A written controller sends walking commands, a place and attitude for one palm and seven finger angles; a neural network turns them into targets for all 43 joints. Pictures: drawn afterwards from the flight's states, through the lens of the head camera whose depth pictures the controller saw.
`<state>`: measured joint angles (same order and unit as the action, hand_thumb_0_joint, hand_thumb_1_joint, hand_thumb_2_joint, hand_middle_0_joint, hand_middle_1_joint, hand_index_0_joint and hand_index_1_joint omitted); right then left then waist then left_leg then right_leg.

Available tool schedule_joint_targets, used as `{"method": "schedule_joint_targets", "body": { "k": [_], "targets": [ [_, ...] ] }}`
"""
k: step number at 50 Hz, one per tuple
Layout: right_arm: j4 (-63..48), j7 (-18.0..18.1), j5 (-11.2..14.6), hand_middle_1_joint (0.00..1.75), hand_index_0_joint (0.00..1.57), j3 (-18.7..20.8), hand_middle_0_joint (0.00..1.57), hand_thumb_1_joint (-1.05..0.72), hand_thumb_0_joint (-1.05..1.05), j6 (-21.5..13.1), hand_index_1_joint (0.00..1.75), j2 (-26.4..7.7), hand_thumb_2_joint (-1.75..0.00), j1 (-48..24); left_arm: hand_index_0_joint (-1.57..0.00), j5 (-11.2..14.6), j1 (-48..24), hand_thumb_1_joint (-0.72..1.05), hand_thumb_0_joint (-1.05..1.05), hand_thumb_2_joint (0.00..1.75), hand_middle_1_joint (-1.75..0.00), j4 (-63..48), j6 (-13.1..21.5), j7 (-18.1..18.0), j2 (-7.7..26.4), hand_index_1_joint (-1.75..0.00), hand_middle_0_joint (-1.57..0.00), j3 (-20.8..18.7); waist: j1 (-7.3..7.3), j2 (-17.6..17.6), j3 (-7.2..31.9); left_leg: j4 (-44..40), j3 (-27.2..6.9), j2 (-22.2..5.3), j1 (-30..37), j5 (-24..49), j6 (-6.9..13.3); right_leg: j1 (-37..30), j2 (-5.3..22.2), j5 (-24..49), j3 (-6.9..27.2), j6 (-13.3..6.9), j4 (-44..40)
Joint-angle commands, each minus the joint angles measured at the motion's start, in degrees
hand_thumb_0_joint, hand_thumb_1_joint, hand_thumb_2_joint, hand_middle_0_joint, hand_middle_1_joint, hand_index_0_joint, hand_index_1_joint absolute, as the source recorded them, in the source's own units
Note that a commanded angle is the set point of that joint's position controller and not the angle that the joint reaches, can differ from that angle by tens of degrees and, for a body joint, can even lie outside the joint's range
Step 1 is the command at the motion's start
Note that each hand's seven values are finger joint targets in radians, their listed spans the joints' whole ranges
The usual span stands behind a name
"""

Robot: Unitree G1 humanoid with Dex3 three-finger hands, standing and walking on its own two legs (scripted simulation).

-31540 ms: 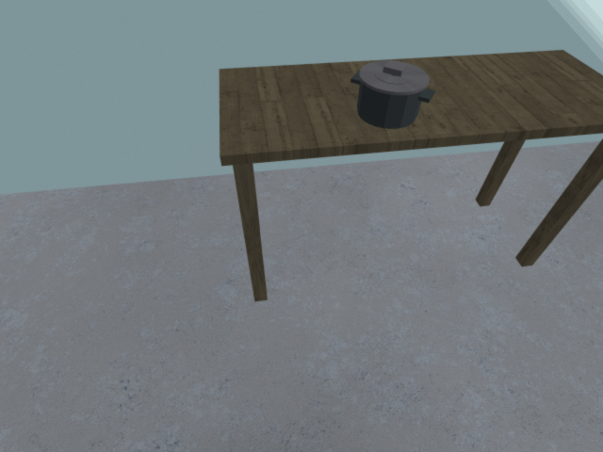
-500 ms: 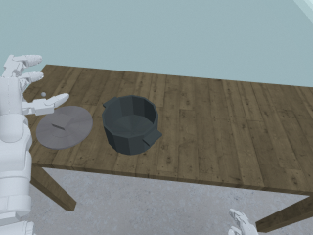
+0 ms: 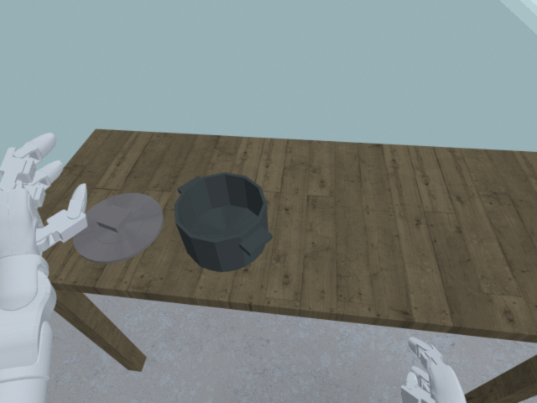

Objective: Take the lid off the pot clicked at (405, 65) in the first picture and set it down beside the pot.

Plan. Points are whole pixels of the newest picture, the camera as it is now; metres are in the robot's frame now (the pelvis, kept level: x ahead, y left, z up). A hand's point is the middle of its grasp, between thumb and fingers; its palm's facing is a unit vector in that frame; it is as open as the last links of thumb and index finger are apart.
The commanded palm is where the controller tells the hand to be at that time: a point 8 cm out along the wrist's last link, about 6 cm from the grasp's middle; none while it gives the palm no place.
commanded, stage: draw the hand back to the body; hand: left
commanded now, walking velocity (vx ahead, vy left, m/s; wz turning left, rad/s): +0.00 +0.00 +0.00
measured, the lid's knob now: (115, 218) +0.44 +0.36 -0.02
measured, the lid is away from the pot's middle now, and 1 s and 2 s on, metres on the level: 0.23 0.23 0.23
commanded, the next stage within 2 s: step back with the hand held close in 0.98 s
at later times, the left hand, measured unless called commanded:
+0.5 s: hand (51, 272) +0.21 +0.27 +0.16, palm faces +0.44 -0.84 -0.31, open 7.4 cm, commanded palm +0.15 +0.30 +0.17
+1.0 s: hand (40, 315) +0.17 +0.26 +0.15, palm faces +0.41 -0.83 -0.38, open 7.4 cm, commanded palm +0.12 +0.29 +0.17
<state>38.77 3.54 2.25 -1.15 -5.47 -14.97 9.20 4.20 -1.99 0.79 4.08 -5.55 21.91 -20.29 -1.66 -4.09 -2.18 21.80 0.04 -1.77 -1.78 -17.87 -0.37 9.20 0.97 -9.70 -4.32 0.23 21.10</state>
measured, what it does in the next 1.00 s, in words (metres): stands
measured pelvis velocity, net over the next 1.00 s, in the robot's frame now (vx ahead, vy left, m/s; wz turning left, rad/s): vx -0.02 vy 0.01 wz -0.01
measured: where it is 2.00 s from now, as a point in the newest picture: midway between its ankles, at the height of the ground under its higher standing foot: outside the picture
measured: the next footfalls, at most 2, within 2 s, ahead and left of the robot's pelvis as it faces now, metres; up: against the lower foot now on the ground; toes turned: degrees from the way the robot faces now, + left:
right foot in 2.00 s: -0.08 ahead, -0.11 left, +0.00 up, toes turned -6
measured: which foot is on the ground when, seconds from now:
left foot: down 0.00-1.00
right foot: down 0.00-1.00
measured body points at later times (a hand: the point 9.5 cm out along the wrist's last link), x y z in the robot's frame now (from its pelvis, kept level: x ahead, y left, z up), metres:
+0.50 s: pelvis -0.02 +0.01 +0.00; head -0.04 -0.01 +0.45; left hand +0.18 +0.31 +0.18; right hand +0.16 -0.21 -0.09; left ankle -0.07 +0.12 -0.74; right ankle +0.02 -0.12 -0.74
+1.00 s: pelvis -0.02 +0.01 +0.00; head -0.04 +0.00 +0.44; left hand +0.14 +0.30 +0.17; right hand +0.18 -0.19 -0.08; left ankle -0.07 +0.12 -0.74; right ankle +0.02 -0.12 -0.74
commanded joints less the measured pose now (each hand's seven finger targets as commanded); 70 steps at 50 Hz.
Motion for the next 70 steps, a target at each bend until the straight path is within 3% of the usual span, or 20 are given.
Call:
{"method": "schedule_joint_targets", "body": {
  "k": [1,6,11,16,21,26,40,43,45,48,49,54,55,56,58,59,63,67,68,70],
  "targets": [
    [-8.2,0.6,0.2,0.30,0.20,1.5,0.20,-0.90,0.00,-2.3,0.30,-5.3,-0.90,-5.2,-0.21,0.4,-11.0,0.80,0.00,0.84,-0.38,-11.9,2.9,-0.9,14.9,-0.38,-0.21,-7.0,-0.38,1.9,9.8,-1.6,2.0,0.2,-3.5,20.5,2.4,-8.6,1.4,15.6,0.0,-1.7,-0.4],
    [-9.2,0.5,0.1,0.30,0.20,1.1,0.20,-0.90,0.00,-3.6,0.30,-4.7,-0.90,-6.5,-0.20,0.6,-8.4,0.90,0.00,0.90,-0.30,-17.8,3.3,-0.8,11.3,-0.30,-0.20,-3.8,-0.48,-1.9,10.0,-2.0,1.7,0.3,-2.0,17.6,2.3,-7.4,1.2,11.5,0.2,-1.9,-0.9],
    [-9.2,0.7,-0.4,0.30,0.20,1.1,0.20,-0.90,0.00,-4.0,0.30,-4.5,-0.90,-6.8,-0.20,0.6,-4.9,0.90,0.00,0.90,-0.30,-20.7,3.5,-1.6,13.3,-0.30,-0.20,-7.1,-1.05,0.9,10.3,-2.4,1.1,0.2,-3.3,15.3,2.2,-8.1,1.1,8.9,0.3,-1.9,-0.7],
    [-9.7,0.6,-0.4,0.30,0.20,0.8,0.20,-0.90,0.00,-4.9,0.30,-4.0,-0.90,-7.8,-0.20,0.3,-1.3,0.90,0.00,0.90,-0.30,-23.0,3.6,-1.1,8.4,-0.30,-0.20,-2.3,-0.70,-1.2,6.1,-3.0,0.8,0.2,-4.4,11.3,2.0,-5.5,1.1,4.3,0.2,-2.0,-1.4],
    [-10.0,0.3,-1.0,0.30,0.20,1.0,0.20,-0.90,0.00,-5.8,0.30,-4.0,-0.90,-7.4,-0.20,0.2,6.4,0.90,0.00,0.90,-0.30,-27.1,4.2,-1.5,10.3,-0.30,-0.20,-5.5,-1.66,0.7,7.8,-2.5,0.3,0.1,-5.1,12.5,2.0,-7.4,1.1,5.2,0.3,-2.1,-0.7],
    [-10.4,0.1,-1.1,0.30,0.20,1.1,0.20,-0.90,0.00,-6.6,0.30,-3.7,-0.90,-7.5,-0.20,-0.1,11.1,0.90,0.00,0.90,-0.30,-31.3,4.5,-1.4,8.4,-0.30,-0.20,-3.9,-1.47,-1.2,6.4,-2.1,0.4,0.1,-5.4,11.8,1.9,-6.4,1.3,4.6,0.6,-2.1,-0.9],
    [-11.5,0.1,-1.3,0.30,0.20,1.4,0.20,-0.90,0.00,-7.9,0.30,-2.9,-0.90,-7.0,-0.20,-1.0,26.1,0.90,0.00,0.90,-0.30,-39.0,4.4,-1.6,5.7,-0.30,-0.20,-2.2,-1.54,0.0,3.5,-0.9,0.3,-0.2,-6.7,11.1,1.6,-4.4,0.9,3.7,0.8,-2.1,-0.3],
    [-11.3,0.4,-1.2,0.30,0.20,1.5,0.20,-0.90,0.00,-7.6,0.30,-3.0,-0.90,-6.8,-0.20,-1.0,25.3,0.90,0.00,0.90,-0.30,-39.4,4.3,-2.0,7.6,-0.30,-0.20,-4.0,-1.15,0.9,2.3,-0.7,0.1,-0.1,-7.4,9.7,1.5,-3.8,0.7,2.9,1.1,-2.2,0.1],
    [-11.5,0.7,-1.2,0.30,0.20,1.4,0.20,-0.90,0.00,-7.4,0.30,-2.8,-0.90,-6.8,-0.20,-1.2,25.1,0.90,0.00,0.90,-0.30,-38.5,4.0,-1.9,6.0,-0.30,-0.20,-2.6,-1.27,0.9,1.8,-0.6,0.5,-0.1,-7.3,9.7,1.8,-3.2,0.8,2.4,1.0,-2.1,-0.5],
    [-11.8,0.6,-1.4,0.30,0.20,1.3,0.20,-0.90,0.00,-7.8,0.30,-3.0,-0.90,-7.0,-0.20,-1.3,24.0,0.90,0.00,0.90,-0.30,-41.8,4.3,-2.0,7.6,-0.30,-0.20,-3.5,-1.26,-0.8,3.5,-0.3,-0.2,0.0,-6.4,10.1,1.6,-4.0,0.9,3.1,1.3,-2.2,0.5],
    [-12.4,0.4,-1.6,0.30,0.20,1.0,0.20,-0.90,0.00,-8.2,0.30,-2.5,-0.90,-6.8,-0.20,-1.7,24.6,0.90,0.00,0.90,-0.30,-43.4,4.5,-1.8,5.8,-0.30,-0.20,-1.9,-1.70,-1.7,5.6,-0.6,0.0,0.2,-5.9,11.7,1.5,-5.0,0.9,3.9,0.9,-2.2,0.8],
    [-12.4,0.3,-1.6,0.30,0.20,1.0,0.20,-0.90,0.00,-7.6,0.30,-2.6,-0.90,-6.8,-0.20,-1.5,26.3,0.90,0.00,0.90,-0.30,-40.5,3.7,-1.6,5.0,-0.30,-0.20,-1.8,-1.53,1.2,4.1,-0.6,0.1,0.2,-7.3,12.5,1.5,-4.8,0.7,5.0,0.7,-2.1,1.0],
    [-14.4,0.6,-0.9,0.30,0.20,1.2,0.20,-0.90,0.00,-5.8,0.30,-3.7,-0.90,-4.1,-0.20,-0.6,15.6,0.90,0.00,0.90,-0.30,-46.6,7.5,-2.1,15.1,-0.30,-0.20,-12.5,-0.38,4.9,-1.7,0.0,0.4,-1.3,-10.0,6.6,2.8,0.7,3.7,9.4,8.8,-1.5,-2.1],
    [-12.5,0.9,-1.4,0.30,0.20,1.5,0.20,-0.90,0.00,-5.0,0.30,-2.4,-0.90,-4.0,-0.20,-0.9,22.2,0.90,0.00,0.90,-0.30,-38.8,7.5,-1.8,10.1,-0.30,-0.20,-9.5,0.27,9.9,-2.0,1.1,-0.4,-1.1,-9.9,5.6,2.9,1.4,5.0,9.8,9.0,-1.7,-2.6],
    [-13.2,0.5,-1.5,0.30,0.20,1.8,0.20,-0.90,0.00,-4.0,0.30,-2.8,-0.90,-4.8,-0.20,-1.2,25.3,0.90,0.00,0.90,-0.30,-38.5,7.3,-1.3,8.4,-0.30,-0.20,-7.6,0.69,10.1,0.1,1.8,0.1,-1.0,-8.2,7.6,2.9,0.9,5.9,14.3,10.2,-1.7,-1.8],
    [-13.6,0.5,-1.6,0.30,0.20,1.8,0.20,-0.90,0.00,-3.7,0.30,-2.9,-0.90,-4.9,-0.20,-1.6,26.8,0.90,0.00,0.90,-0.30,-38.3,7.7,-0.7,5.5,-0.30,-0.20,-4.8,0.96,7.1,2.3,1.4,0.5,-1.3,-8.2,9.7,3.1,-0.7,6.0,16.4,8.9,-1.2,0.0],
    [-15.3,-0.2,-1.5,0.30,0.20,2.6,0.20,-0.90,0.00,-2.6,0.30,-3.5,-0.90,-5.9,-0.20,-1.9,33.2,0.90,0.00,0.90,-0.30,-42.8,8.8,-0.8,6.7,-0.30,-0.20,-5.8,0.50,-1.8,10.0,1.7,-0.7,-4.2,-6.9,22.9,3.6,-4.2,6.2,24.1,6.4,-0.3,6.7],
    [-17.1,-0.9,-1.2,0.30,0.20,3.7,0.20,-0.90,0.00,-1.5,0.30,-3.2,-0.90,-4.9,-0.20,-2.2,38.7,0.90,0.00,0.90,-0.30,-49.4,10.1,-1.5,9.4,-0.30,-0.20,-8.9,0.50,0.5,15.2,4.6,-2.2,-5.4,-8.4,29.7,3.8,-5.4,6.6,26.0,5.2,-0.1,10.6],
    [-17.4,-0.9,-0.9,0.30,0.20,3.8,0.20,-0.90,0.00,-1.5,0.30,-3.3,-0.90,-5.6,-0.20,-2.2,39.1,0.90,0.00,0.90,-0.30,-51.0,10.3,-2.0,12.1,-0.30,-0.20,-11.4,0.52,-1.1,15.8,4.0,-3.6,-5.9,-9.2,29.4,4.1,-5.3,6.3,23.3,5.6,-0.1,11.9],
    [-17.7,-0.8,-0.8,0.30,0.20,3.9,0.20,-0.90,0.00,-1.3,0.30,-2.8,-0.90,-5.1,-0.20,-1.7,41.1,0.90,0.00,0.90,-0.30,-51.7,10.3,-2.1,10.5,-0.30,-0.20,-10.6,0.52,-2.1,14.0,3.7,-4.3,-6.8,-10.6,31.5,4.2,-2.9,5.4,17.3,4.1,0.3,13.5]
  ]
}}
